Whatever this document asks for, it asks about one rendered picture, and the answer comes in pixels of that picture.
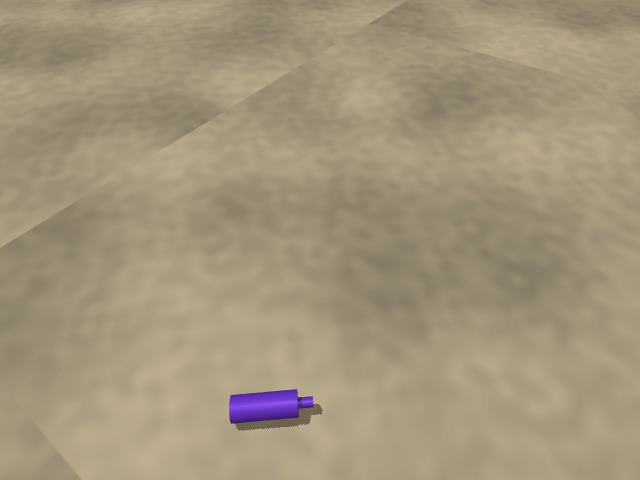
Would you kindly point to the bottle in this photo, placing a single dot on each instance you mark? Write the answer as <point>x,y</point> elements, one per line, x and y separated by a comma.
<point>267,406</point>

